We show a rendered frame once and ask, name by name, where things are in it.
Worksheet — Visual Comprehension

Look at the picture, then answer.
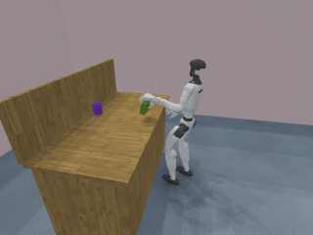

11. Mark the table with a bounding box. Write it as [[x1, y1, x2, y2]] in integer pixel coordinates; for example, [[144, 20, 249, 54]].
[[0, 59, 169, 235]]

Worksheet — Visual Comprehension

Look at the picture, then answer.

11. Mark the left robot upper arm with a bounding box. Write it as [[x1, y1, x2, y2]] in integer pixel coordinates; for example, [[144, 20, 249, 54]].
[[174, 84, 195, 114]]

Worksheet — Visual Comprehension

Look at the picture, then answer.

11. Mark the robot left hand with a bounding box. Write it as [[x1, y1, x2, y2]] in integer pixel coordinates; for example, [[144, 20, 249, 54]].
[[138, 93, 155, 109]]

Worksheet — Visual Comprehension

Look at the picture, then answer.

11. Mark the left robot forearm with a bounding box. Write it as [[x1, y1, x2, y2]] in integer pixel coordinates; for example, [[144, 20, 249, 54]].
[[153, 96, 181, 112]]

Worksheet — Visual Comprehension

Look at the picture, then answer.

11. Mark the robot head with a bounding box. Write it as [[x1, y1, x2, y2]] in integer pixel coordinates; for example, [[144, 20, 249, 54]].
[[189, 59, 206, 85]]

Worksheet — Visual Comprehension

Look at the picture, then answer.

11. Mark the robot left thigh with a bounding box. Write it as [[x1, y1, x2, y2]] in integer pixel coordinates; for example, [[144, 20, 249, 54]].
[[165, 124, 186, 159]]

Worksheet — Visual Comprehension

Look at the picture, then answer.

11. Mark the sponge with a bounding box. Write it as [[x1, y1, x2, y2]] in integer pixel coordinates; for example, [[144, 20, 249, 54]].
[[139, 100, 150, 116]]

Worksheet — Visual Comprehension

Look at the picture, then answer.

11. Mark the robot right hand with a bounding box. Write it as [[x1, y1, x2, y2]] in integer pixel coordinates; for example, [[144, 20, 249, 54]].
[[167, 110, 180, 118]]

